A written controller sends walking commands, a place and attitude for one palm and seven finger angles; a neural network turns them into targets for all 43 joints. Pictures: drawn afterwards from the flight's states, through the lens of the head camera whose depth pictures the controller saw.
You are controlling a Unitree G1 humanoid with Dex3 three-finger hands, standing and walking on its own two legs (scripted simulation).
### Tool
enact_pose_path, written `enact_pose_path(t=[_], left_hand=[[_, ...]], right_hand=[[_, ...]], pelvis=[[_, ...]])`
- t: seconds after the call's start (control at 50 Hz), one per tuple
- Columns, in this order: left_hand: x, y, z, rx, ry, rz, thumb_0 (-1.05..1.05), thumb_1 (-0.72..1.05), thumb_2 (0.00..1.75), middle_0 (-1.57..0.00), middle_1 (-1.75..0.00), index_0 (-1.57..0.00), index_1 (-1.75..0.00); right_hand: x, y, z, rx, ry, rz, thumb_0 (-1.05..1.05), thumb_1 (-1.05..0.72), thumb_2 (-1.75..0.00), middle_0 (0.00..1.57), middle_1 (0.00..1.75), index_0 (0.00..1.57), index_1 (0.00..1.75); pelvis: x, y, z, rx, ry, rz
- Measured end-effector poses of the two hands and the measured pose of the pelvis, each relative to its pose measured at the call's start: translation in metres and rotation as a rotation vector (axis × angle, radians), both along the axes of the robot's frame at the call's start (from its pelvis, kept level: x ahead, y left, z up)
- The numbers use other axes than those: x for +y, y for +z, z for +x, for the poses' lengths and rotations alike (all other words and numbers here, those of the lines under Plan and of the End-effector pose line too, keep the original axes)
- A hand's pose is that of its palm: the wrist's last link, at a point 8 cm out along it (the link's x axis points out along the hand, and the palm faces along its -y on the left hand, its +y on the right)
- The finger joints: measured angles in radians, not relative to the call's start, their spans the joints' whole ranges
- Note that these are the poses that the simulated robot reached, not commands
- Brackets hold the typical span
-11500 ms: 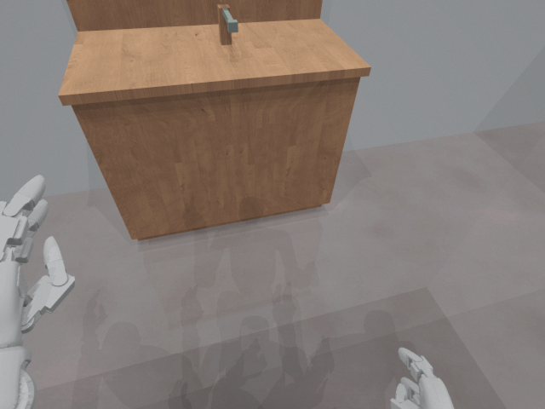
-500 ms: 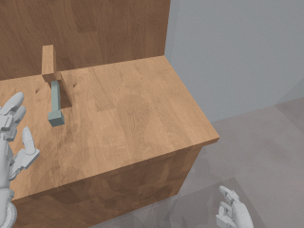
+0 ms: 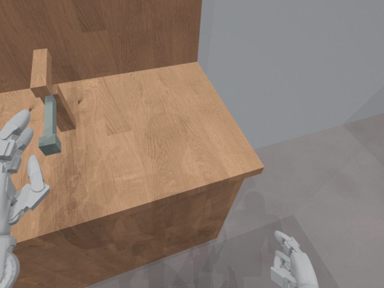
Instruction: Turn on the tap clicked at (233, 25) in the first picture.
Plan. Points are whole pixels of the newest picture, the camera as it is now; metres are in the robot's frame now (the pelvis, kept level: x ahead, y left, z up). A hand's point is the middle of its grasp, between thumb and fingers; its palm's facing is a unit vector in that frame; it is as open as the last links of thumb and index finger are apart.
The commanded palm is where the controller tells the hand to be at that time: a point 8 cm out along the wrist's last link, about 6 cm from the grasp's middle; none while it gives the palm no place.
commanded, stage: come to a stop and stand still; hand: left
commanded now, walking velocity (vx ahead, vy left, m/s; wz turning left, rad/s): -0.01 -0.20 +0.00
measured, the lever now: (50, 144) +0.33 +0.30 +0.11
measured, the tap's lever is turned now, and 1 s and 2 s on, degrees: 0 0 0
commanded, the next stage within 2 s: look again from close up in 1.12 s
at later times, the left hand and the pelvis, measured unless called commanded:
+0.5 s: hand (50, 189) +0.22 +0.24 +0.15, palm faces +0.39 -0.83 -0.40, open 7.4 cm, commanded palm +0.17 +0.27 +0.17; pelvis +0.01 -0.01 +0.00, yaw +1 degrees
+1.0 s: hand (9, 189) +0.21 +0.29 +0.16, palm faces +0.41 -0.84 -0.35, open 7.4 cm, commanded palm +0.16 +0.32 +0.17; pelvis +0.01 +0.04 +0.00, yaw +2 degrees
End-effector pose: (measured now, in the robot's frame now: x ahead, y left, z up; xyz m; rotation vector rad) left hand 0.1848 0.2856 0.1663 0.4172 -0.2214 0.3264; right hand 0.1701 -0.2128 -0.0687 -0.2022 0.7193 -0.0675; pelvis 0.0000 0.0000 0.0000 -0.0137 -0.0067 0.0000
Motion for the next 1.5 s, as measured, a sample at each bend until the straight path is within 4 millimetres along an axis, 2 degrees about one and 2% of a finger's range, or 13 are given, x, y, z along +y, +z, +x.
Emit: enact_pose_path(t=[0.2,0.28,0.36,0.48,0.7,0.88,1.0,1.22,1.28,1.34,1.38,1.46,1.5], left_hand=[[-0.028,0.005,0.000,0.013,-0.004,0.030,0.01,0.89,0.90,-0.21,-0.31,-0.21,-0.31],[-0.033,-0.001,-0.001,0.048,0.022,0.009,0.01,0.89,0.90,-0.21,-0.31,-0.21,-0.31],[-0.030,-0.005,-0.002,0.068,0.041,0.001,0.01,0.89,0.90,-0.22,-0.31,-0.21,-0.31],[-0.012,0.000,-0.002,0.046,0.057,0.024,0.01,0.89,0.90,-0.22,-0.31,-0.21,-0.31],[0.019,0.002,-0.004,-0.007,0.045,0.005,0.01,0.89,0.90,-0.21,-0.31,-0.21,-0.31],[0.040,0.003,-0.011,-0.033,0.053,-0.002,0.01,0.89,0.90,-0.21,-0.31,-0.21,-0.31],[0.045,0.001,-0.011,-0.024,0.057,-0.003,0.01,0.90,0.90,-0.21,-0.31,-0.21,-0.31],[0.033,0.006,-0.008,-0.003,0.025,0.037,0.01,0.89,0.90,-0.21,-0.31,-0.21,-0.31],[0.052,0.031,0.004,-0.095,0.037,0.216,0.01,0.89,0.90,-0.22,-0.31,-0.22,-0.31],[0.065,0.038,0.009,-0.154,0.091,0.177,0.01,0.89,0.90,-0.22,-0.31,-0.22,-0.31],[0.054,0.030,0.007,-0.138,0.077,0.119,0.01,0.90,0.90,-0.21,-0.31,-0.21,-0.31],[0.015,0.002,-0.003,-0.036,-0.037,0.021,0.01,0.90,0.90,-0.21,-0.30,-0.20,-0.30],[0.006,-0.011,-0.010,0.010,-0.071,-0.006,0.01,0.90,0.90,-0.21,-0.30,-0.21,-0.30]], right_hand=[[-0.041,-0.006,-0.002,0.009,-0.035,-0.017,0.01,-0.90,-0.90,0.20,0.30,0.21,0.30],[-0.055,-0.009,-0.003,0.020,-0.058,-0.033,0.01,-0.90,-0.90,0.20,0.30,0.21,0.29],[-0.060,-0.011,-0.003,0.042,-0.068,-0.052,0.01,-0.90,-0.90,0.20,0.30,0.20,0.29],[-0.045,-0.012,0.005,0.052,-0.053,-0.069,0.01,-0.90,-0.90,0.20,0.30,0.20,0.29],[0.016,0.003,0.023,-0.021,0.005,-0.020,0.01,-0.90,-0.90,0.20,0.30,0.20,0.29],[0.042,0.008,0.017,-0.029,0.034,-0.015,0.01,-0.90,-0.90,0.20,0.30,0.21,0.30],[0.043,0.002,0.004,0.005,0.027,-0.018,0.01,-0.90,-0.90,0.20,0.30,0.21,0.30],[0.026,-0.006,-0.009,0.046,-0.011,-0.016,0.01,-0.90,-0.90,0.20,0.30,0.21,0.30],[0.023,-0.009,-0.010,0.058,0.055,-0.050,0.01,-0.90,-0.90,0.20,0.30,0.20,0.29],[0.018,-0.006,-0.010,0.032,0.054,-0.030,0.01,-0.90,-0.90,0.20,0.30,0.21,0.30],[0.013,-0.003,-0.010,-0.006,0.039,-0.015,0.01,-0.90,-0.90,0.20,0.30,0.21,0.30],[0.006,0.000,-0.010,-0.053,0.001,-0.006,0.01,-0.90,-0.90,0.20,0.30,0.21,0.30],[0.004,0.002,-0.011,-0.056,-0.011,-0.017,0.01,-0.90,-0.90,0.20,0.30,0.21,0.30]], pelvis=[[-0.027,-0.003,0.004,0.009,-0.002,-0.007],[-0.029,-0.003,0.008,0.011,0.009,-0.012],[-0.026,-0.002,0.011,0.011,0.016,-0.005],[-0.013,-0.003,0.014,0.007,0.025,-0.002],[0.016,-0.001,0.013,-0.012,0.023,-0.006],[0.032,0.001,0.008,-0.014,0.027,-0.011],[0.037,0.001,0.005,-0.013,0.028,-0.010],[0.031,0.001,0.006,-0.009,0.032,-0.009],[0.023,0.000,0.000,0.004,0.036,-0.010],[0.020,-0.001,-0.003,0.005,0.015,-0.006],[0.022,-0.001,-0.003,0.003,0.005,-0.006],[0.025,-0.002,-0.002,-0.006,-0.005,-0.004],[0.023,-0.002,-0.002,-0.010,-0.002,-0.003]])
